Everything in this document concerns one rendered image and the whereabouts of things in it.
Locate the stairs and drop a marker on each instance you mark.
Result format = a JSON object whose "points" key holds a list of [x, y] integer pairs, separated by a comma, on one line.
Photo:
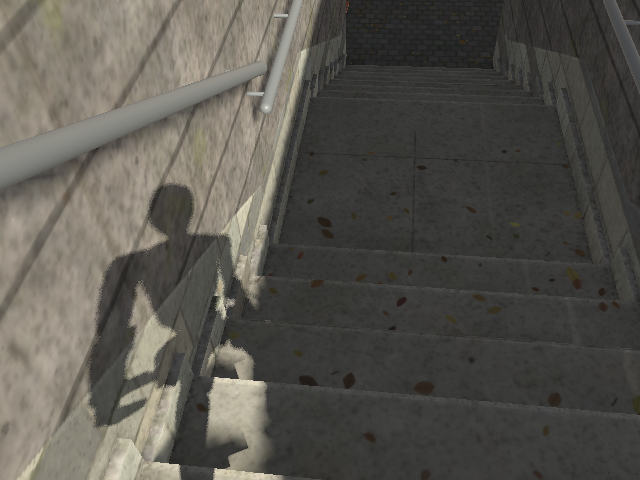
{"points": [[426, 83], [358, 364]]}

